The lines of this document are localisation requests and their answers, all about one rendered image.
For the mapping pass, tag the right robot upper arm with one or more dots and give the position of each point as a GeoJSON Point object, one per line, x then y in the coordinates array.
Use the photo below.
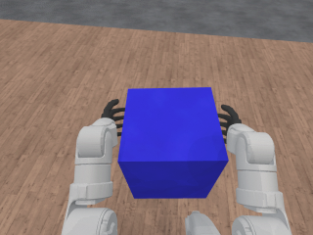
{"type": "Point", "coordinates": [259, 225]}

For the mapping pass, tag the robot right hand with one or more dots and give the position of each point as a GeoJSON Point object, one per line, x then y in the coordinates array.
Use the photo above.
{"type": "Point", "coordinates": [232, 118]}

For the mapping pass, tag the right robot forearm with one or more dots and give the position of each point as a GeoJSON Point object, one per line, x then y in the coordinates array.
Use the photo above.
{"type": "Point", "coordinates": [256, 167]}

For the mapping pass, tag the left robot forearm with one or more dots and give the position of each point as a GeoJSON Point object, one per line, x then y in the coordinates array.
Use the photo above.
{"type": "Point", "coordinates": [93, 158]}

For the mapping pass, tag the robot right thigh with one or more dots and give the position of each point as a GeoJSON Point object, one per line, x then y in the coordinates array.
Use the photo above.
{"type": "Point", "coordinates": [199, 224]}

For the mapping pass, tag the left robot upper arm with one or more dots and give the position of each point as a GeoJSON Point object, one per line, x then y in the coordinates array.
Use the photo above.
{"type": "Point", "coordinates": [91, 221]}

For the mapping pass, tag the robot left hand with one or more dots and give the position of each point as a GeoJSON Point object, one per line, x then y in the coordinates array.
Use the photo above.
{"type": "Point", "coordinates": [109, 112]}

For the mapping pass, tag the carton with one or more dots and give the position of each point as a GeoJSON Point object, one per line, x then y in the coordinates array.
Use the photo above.
{"type": "Point", "coordinates": [171, 144]}

